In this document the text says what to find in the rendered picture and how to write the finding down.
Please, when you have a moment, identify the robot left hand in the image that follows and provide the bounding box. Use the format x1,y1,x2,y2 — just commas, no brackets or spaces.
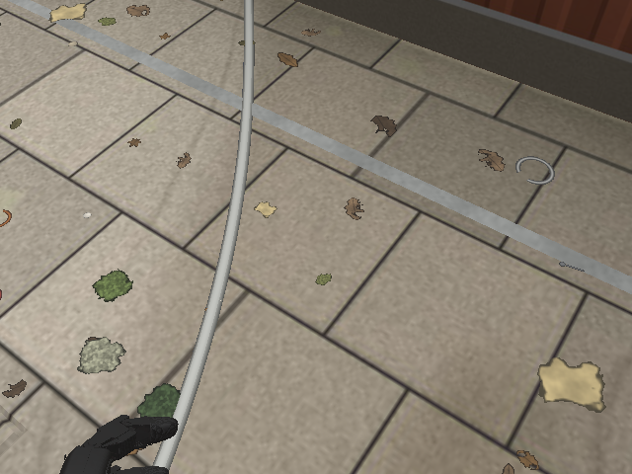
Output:
59,415,178,474

